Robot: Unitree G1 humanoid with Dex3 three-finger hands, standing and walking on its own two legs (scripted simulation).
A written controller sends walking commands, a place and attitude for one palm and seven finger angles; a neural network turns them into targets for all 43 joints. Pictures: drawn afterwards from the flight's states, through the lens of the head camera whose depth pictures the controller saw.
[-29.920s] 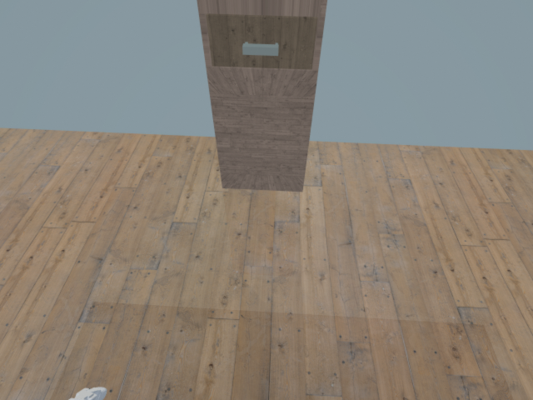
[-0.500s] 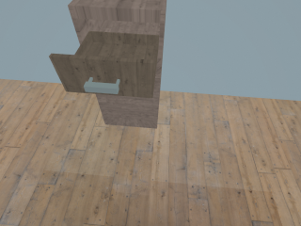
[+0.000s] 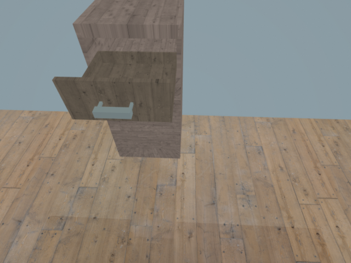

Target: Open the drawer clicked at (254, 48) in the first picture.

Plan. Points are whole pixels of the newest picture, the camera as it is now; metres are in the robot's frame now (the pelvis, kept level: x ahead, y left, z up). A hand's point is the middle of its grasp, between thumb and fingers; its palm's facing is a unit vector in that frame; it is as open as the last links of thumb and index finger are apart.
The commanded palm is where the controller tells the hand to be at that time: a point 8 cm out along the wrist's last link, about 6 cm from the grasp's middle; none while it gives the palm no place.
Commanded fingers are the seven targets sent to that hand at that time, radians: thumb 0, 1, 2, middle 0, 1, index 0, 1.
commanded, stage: let the arm hang, fingers relaxed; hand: left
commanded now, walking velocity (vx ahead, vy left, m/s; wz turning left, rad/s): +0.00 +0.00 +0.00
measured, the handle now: (114, 108) +0.59 +0.24 -0.01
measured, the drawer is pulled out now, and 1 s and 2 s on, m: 0.30 0.30 0.30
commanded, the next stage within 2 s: look to check the result in 0.10 s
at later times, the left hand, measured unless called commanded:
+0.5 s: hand out of the picture +0.05 +0.21 -0.16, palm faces +0.01 -0.96 -0.29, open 7.4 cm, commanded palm none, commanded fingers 0.00 0.90 0.90 -0.20 -0.30 -0.20 -0.30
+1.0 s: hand out of the picture +0.12 +0.23 -0.15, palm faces -0.01 -0.94 -0.34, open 7.4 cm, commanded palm none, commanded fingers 0.00 0.90 0.90 -0.20 -0.30 -0.20 -0.30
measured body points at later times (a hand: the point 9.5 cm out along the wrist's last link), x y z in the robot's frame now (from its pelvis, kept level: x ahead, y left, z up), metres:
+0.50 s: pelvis +0.01 -0.01 +0.00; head +0.04 -0.02 +0.45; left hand +0.05 +0.26 -0.14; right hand +0.03 -0.26 -0.16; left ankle -0.01 +0.13 -0.74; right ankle +0.05 -0.09 -0.74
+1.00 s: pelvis +0.03 -0.01 +0.00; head +0.05 -0.02 +0.45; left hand +0.12 +0.28 -0.13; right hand +0.08 -0.29 -0.14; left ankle -0.01 +0.13 -0.74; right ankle +0.05 -0.09 -0.74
